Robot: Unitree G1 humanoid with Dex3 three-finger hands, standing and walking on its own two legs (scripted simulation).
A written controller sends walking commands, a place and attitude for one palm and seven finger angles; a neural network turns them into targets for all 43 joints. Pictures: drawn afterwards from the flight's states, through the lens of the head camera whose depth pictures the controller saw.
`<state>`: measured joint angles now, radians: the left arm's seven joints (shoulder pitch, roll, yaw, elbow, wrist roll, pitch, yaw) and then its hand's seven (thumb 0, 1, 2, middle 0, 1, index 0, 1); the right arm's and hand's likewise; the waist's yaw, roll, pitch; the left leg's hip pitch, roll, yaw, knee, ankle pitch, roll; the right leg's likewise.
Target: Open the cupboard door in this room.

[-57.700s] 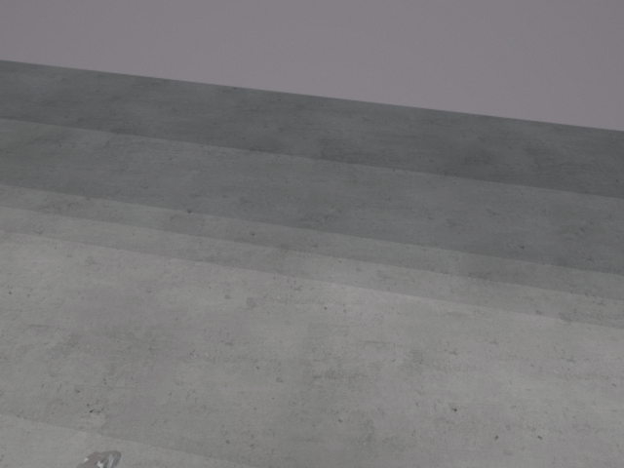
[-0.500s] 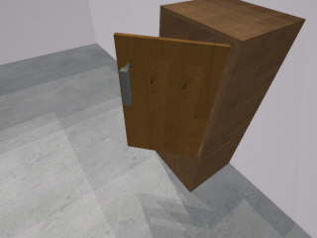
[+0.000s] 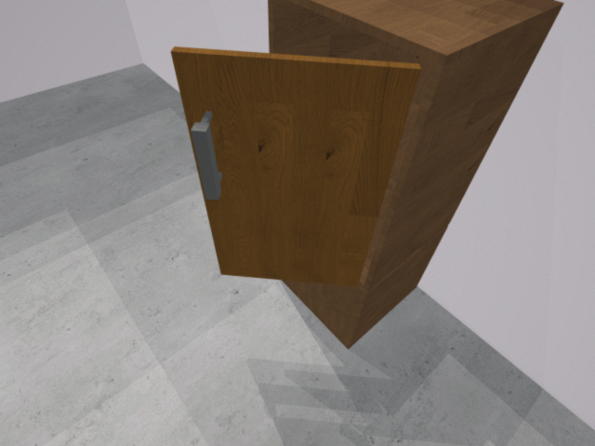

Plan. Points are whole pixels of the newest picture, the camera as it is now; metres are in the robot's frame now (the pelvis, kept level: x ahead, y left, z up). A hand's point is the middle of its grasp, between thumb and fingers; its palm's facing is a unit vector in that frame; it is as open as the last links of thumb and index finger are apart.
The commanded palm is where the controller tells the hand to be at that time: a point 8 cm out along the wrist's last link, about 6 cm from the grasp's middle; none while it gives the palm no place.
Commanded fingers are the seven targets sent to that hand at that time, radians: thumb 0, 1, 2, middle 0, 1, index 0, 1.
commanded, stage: come to a stop and stand still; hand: left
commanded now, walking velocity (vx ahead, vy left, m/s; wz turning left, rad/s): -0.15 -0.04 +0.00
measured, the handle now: (210, 156) +0.56 +0.20 +0.07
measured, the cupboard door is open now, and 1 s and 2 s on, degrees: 44 44 44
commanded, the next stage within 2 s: look again from close up in 1.72 s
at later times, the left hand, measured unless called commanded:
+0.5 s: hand out of the picture +0.05 +0.19 -0.17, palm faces -0.01 -0.97 -0.24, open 7.3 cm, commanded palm none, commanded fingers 0.00 0.90 0.90 -0.20 -0.30 -0.20 -0.30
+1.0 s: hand out of the picture -0.03 +0.17 -0.16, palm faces -0.01 -0.97 -0.23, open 7.4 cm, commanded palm none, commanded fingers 0.00 0.90 0.90 -0.20 -0.30 -0.20 -0.30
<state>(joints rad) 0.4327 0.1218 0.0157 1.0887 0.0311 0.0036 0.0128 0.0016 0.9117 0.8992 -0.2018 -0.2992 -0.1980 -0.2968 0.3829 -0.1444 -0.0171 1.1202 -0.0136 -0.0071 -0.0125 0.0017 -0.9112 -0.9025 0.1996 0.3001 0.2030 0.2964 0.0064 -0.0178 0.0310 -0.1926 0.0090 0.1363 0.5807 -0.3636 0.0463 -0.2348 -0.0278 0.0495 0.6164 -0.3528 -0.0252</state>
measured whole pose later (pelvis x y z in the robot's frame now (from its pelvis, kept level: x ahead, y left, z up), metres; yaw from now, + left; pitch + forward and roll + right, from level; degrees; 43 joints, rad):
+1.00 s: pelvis -0.01 -0.02 +0.01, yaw +0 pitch +0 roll +1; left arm 0.31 0.20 -0.02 1.08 0.02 -0.01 0.02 0.00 0.91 0.90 -0.20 -0.30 -0.20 -0.30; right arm 0.25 -0.20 0.01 1.06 -0.01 -0.01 -0.01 0.00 -0.91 -0.90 0.20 0.30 0.20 0.30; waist 0.01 0.00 0.06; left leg -0.21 0.01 0.09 0.48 -0.27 0.02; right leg -0.23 -0.03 -0.01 0.51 -0.27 0.01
